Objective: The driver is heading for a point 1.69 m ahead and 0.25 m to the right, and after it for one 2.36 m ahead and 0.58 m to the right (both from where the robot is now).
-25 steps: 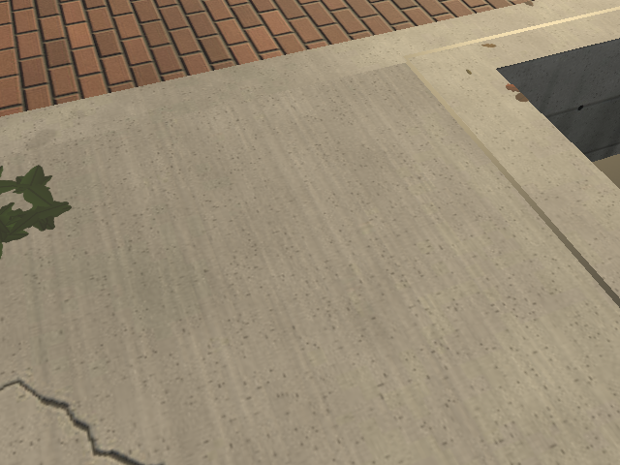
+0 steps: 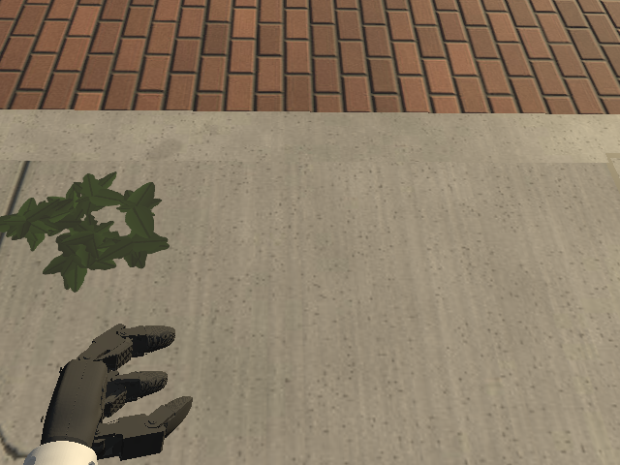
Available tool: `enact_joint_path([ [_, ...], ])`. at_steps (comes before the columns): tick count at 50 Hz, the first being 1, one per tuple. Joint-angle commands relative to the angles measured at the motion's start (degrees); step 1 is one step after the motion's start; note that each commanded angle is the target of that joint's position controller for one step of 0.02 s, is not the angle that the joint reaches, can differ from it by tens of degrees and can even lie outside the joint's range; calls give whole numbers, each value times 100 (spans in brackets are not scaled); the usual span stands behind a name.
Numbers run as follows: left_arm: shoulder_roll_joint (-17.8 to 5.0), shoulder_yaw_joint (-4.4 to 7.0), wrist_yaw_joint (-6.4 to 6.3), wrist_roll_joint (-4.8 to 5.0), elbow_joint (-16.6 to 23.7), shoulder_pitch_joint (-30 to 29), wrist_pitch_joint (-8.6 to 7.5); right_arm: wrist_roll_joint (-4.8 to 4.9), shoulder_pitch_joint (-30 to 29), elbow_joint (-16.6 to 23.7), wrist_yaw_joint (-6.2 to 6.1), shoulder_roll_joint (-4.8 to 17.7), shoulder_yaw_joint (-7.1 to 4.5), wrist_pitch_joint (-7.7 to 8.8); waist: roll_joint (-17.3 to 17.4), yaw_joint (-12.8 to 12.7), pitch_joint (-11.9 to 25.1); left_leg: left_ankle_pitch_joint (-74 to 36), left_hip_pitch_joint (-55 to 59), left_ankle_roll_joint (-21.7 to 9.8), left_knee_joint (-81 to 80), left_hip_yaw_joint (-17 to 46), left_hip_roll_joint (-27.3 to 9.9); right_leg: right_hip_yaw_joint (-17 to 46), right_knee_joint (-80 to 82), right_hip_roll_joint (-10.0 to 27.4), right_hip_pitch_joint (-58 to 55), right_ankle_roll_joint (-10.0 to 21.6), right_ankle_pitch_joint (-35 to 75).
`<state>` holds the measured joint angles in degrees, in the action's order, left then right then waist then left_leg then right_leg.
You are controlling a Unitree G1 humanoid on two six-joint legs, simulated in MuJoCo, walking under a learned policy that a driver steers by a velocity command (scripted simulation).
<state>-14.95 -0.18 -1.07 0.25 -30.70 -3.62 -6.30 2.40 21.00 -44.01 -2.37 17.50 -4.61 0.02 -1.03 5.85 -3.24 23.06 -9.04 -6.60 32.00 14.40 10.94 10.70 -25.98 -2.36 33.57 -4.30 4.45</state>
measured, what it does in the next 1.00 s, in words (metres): walks ahead, turning right: right foot, then left foot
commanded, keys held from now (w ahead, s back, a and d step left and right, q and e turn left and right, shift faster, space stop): shift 0.14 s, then e+shift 0.58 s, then shift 0.10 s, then q+shift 0.18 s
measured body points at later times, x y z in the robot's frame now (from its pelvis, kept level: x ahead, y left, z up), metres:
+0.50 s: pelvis +0.12 -0.02 +0.01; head +0.15 +0.00 +0.46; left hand +0.23 +0.28 -0.10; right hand +0.29 -0.28 -0.07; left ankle +0.14 +0.09 -0.73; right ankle +0.15 -0.15 -0.66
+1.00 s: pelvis +0.13 -0.08 +0.01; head +0.14 -0.11 +0.46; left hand +0.40 +0.07 -0.06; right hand +0.11 -0.39 -0.12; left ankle +0.17 +0.06 -0.66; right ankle +0.10 -0.17 -0.73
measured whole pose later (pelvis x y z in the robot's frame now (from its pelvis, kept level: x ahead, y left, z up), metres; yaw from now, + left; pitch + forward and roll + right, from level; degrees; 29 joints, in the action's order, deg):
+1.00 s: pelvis +0.13 -0.08 +0.01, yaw -20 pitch +2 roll +0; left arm -12.3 1.9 -0.9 -1.7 -37.0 5.6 0.8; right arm 0.9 12.6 -44.3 -1.6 18.1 -5.0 -2.4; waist 2.8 2.4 -1.0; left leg 23.0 -29.5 4.6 59.7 -0.3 -3.4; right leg -3.5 -28.1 0.0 16.1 2.4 -14.1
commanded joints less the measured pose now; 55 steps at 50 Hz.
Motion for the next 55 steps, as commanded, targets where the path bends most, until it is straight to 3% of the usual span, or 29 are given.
enact_joint_path([
  [1, -776, 412, -53, -93, -175, 1786, -29, -106, -619, 636, -60, 367, -105, -13, 735, -1126, 1785, -2304, -1044, 721, 1846, 197, -116, -298, 590, 226, -3766, 344, 1789],
  [2, -922, 389, -77, -178, -230, 2227, 22, -374, -320, 790, -44, -277, 110, -30, -354, -1008, 2452, 1788, -1972, 826, 3413, -314, 229, 1126, -309, 1691, -5035, 882, 4455],
  [3, -1155, 413, 0, -286, -327, 2177, 44, -163, 1082, 888, 125, 24, 144, 26, -1652, -271, 3378, 2134, -2600, 940, 5172, 57, -7, 3560, -373, 3346, -5712, 2358, 3992],
  [4, -998, 468, -14, -222, -25, 1389, 83, -111, 987, 693, 184, 614, 45, -49, -1110, -362, 3154, 1343, -2963, 1090, 5699, -98, -539, 3634, -1, 3068, -5206, 2555, 1878],
  [5, -553, 354, -60, -189, 117, 1017, 162, -99, 152, 755, 166, 891, -41, -137, -524, -593, 2318, 888, -3188, 1158, 5617, -404, -729, 2484, 129, 2394, -4500, 2228, 813],
  [6, -471, 270, -76, -184, 91, 951, 271, -138, -366, 848, 87, 860, -48, -212, -65, -630, 1838, 546, -3085, 1203, 5479, -640, -802, 1885, 292, 1954, -3693, 1931, 457],
  [8, -618, 267, -53, -163, -161, 1041, 369, -187, -760, 1056, 59, 551, 63, -224, -85, -529, 1023, 478, -2575, 1136, 4500, -741, -873, 1113, 548, 1368, -2367, 1713, 999],
  [11, -573, 297, 47, -66, -436, 1055, 393, -343, -703, 1040, 65, -97, 310, -52, -424, -298, 1191, 598, -1419, 1118, 2211, -1248, -916, 579, 645, 869, -1852, 1619, 2407],
  [14, -1074, 543, 65, 23, -467, 1269, 521, -241, -945, 963, 46, 197, 238, -88, -749, -457, 1380, -177, -972, 1066, 1164, -1113, -756, 1044, 686, 1012, -2046, 1757, 1263],
  [18, -1077, 637, -3, 173, -399, 1270, 667, -232, -1088, 978, 84, 400, 102, -162, -778, -305, 912, -1015, -67, 657, -482, -1044, -715, 1578, 843, 786, -1189, 1338, -1829],
  [19, -955, 623, -31, 189, -441, 1449, 676, -278, -986, 989, 68, 584, 27, -155, -640, -281, 893, -1074, 509, 432, -801, -812, -1137, 1456, 616, 564, -658, 1059, -2620],
  [20, -679, 570, -36, 184, -312, 1432, 659, -483, -766, 992, 34, 1013, -82, -167, 401, -243, 976, -935, 1022, -158, -1069, 246, -2415, 705, -504, 117, 330, 694, -3530],
  [21, -729, 617, -43, 206, -215, 1461, 604, -644, -913, 974, 69, 1041, -127, -145, 1614, -318, 947, -1738, 426, -842, -1598, 1348, -3467, -350, -2161, -461, 640, 412, -3913],
  [22, -1090, 756, -47, 121, -327, 1697, 613, -632, -1325, 1093, 51, 705, -26, -62, 1242, -552, 796, -2190, 110, -916, -1572, 1078, -3459, -330, -3305, -45, 572, 197, -3673],
  [23, -1164, 819, -72, 147, -516, 1985, 699, -533, -1791, 1194, 27, 365, 49, -4, 984, -774, 692, -2355, -16, -628, -1458, 457, -3048, -418, -3787, 15, 537, 117, -3364],
  [25, -1008, 817, -146, 85, -676, 2271, 891, -349, -2105, 1238, 10, 183, 91, 68, 848, -863, 572, -2850, -7, -410, -1321, -306, -2677, -557, -4604, 170, 686, -92, -2875],
  [32, -443, 528, 154, 106, 1, 1285, 892, -338, -1431, 929, -71, 653, -150, -76, 954, -359, 745, -3441, 577, -606, -1177, -1291, -2805, -1135, -2795, 681, 287, -245, -2363],
  [35, -645, 596, 254, 116, 53, 1336, 932, -245, -1444, 861, 21, 889, -270, -50, 1081, -415, 782, -3630, 404, -494, -1028, -1571, -2972, -1467, -2000, 570, -441, 0, -2365],
  [38, -687, 677, 282, 104, 27, 1534, 1022, -33, -1460, 753, 106, 872, -305, 51, 1030, -646, 796, -3476, 229, -144, -431, -1774, -2962, -1591, -648, 347, -1342, 379, -1877],
  [39, -795, 744, 228, 72, -89, 1834, 1011, 1, -1269, 628, 144, 710, -271, 90, 735, -781, 899, -3135, -165, 176, 144, -2054, -2732, -1501, 69, 182, -2169, 589, -1066],
  [40, -1337, 907, 123, 54, -130, 2198, 973, -154, -1075, 631, 184, 472, -200, 129, -359, -838, 1158, -1791, -1391, 692, 1455, -2492, -2227, -436, 260, 863, -3570, 950, 1268],
  [41, -1907, 948, 34, -75, 66, 2097, 910, -483, -1194, 961, 210, 143, -27, 146, -2012, -664, 1436, 1779, -3095, 1168, 3229, -2350, -1494, 1542, -112, 2510, -4296, 2136, 3707],
  [42, -1490, 827, 77, -204, 52, 2191, 805, -332, -1523, 878, 187, 521, -130, 132, -1219, -1170, 2095, 1809, -3155, 1185, 4076, -1470, -1437, 1433, 142, 2794, -3981, 2736, 3245],
  [43, -1203, 702, 100, -221, -51, 1945, 729, -135, -1637, 802, 158, 635, -153, 69, -799, -1067, 1745, 1361, -3079, 1063, 4098, -1345, -1589, 734, 232, 2386, -3585, 2399, 2246],
  [45, -530, 468, 53, -67, -168, 1175, 679, -181, -1346, 489, 59, 423, -103, -66, -529, -672, 1245, 548, -2766, 1027, 3419, -1281, -1730, -135, 283, 1729, -2936, 1689, 1142],
  [46, -383, 386, 36, -94, -240, 963, 653, -209, -1058, 333, 58, 379, -102, -132, -606, -498, 1158, 145, -2183, 1080, 3336, -1335, -1633, -543, 363, 1581, -2415, 1614, 1237],
  [48, -432, 397, -6, -241, -303, 751, 597, -142, -828, 271, 64, 382, -100, -192, -690, -411, 963, -211, -1721, 1148, 2877, -1314, -1471, -956, 555, 1496, -2046, 1569, 823],
  [51, -823, 543, -134, -197, -410, 836, 667, -119, -1111, 518, 59, 532, -108, -226, -689, -633, 670, -135, -2100, 1159, 2558, -1406, -1509, -726, 767, 1904, -2324, 1763, 62],
  [55, -768, 578, -185, -157, -541, 861, 714, -124, -1134, 718, 109, 447, -110, -305, -552, -709, 453, 66, -2443, 1128, 2463, -1430, -1731, -634, 939, 2268, -2587, 1885, -532],
])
